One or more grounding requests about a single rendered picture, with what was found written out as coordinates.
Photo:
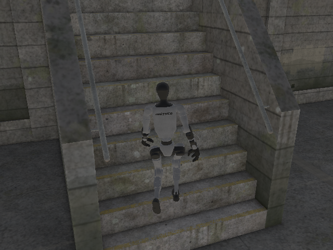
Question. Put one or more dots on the stairs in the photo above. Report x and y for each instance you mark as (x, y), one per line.
(134, 45)

